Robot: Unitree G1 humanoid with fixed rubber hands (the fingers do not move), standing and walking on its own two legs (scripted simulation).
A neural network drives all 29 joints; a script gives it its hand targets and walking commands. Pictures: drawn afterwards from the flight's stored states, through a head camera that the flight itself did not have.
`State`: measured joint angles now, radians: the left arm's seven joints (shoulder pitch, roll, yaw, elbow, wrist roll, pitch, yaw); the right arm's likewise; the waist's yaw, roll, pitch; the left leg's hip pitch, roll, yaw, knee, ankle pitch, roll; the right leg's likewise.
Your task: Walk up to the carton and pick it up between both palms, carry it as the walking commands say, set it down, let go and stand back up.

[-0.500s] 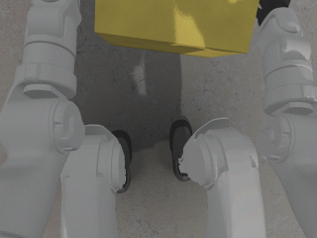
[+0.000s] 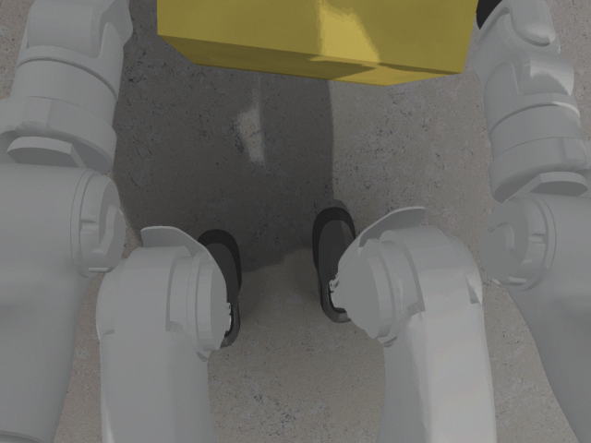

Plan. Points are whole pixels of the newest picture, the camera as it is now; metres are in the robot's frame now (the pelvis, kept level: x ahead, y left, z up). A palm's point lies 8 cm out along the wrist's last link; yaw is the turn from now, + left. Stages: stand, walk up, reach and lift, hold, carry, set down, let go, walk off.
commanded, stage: set down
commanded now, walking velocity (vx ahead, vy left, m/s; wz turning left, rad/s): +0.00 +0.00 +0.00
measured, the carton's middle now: out of the picture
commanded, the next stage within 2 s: let go in 1.74 s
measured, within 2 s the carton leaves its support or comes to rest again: neither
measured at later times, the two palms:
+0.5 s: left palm out of the picture +0.57 +0.18 -0.17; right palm (533, 13) +0.50 -0.26 -0.17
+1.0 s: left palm out of the picture +0.59 +0.19 -0.03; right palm out of the picture +0.52 -0.26 -0.03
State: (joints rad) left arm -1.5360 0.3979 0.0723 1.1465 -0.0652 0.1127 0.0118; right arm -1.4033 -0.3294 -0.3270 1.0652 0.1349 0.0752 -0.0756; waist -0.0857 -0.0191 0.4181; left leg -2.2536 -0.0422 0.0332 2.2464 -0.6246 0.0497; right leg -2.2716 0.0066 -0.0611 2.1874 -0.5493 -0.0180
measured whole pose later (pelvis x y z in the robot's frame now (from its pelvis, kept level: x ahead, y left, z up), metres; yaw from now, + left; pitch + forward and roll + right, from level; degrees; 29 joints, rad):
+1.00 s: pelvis +0.01 +0.00 +0.09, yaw +0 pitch +47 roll -1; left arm -1.40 0.53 0.14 0.99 -0.11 0.24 -0.06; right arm -1.20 -0.34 -0.32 0.78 0.16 0.23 -0.07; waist -0.10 0.02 0.10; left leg -2.15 -0.04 0.02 1.91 -0.57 0.04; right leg -2.17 0.03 -0.04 1.86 -0.50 -0.02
